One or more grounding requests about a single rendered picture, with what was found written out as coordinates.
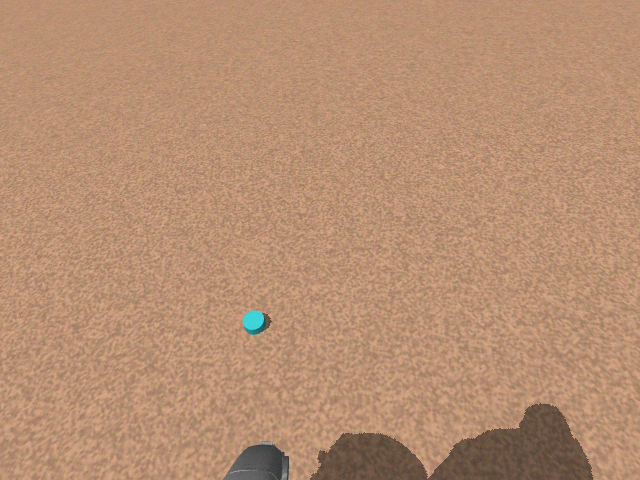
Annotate tin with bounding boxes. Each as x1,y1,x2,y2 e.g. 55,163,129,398
243,310,266,335

